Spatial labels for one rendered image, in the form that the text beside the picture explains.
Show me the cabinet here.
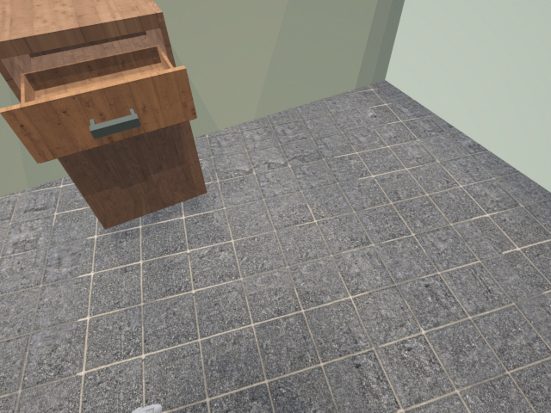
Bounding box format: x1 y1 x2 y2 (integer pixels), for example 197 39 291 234
0 0 207 230

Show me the drawer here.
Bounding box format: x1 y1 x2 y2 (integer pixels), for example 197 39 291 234
0 45 197 163

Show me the handle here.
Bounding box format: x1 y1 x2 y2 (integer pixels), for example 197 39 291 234
89 108 141 139

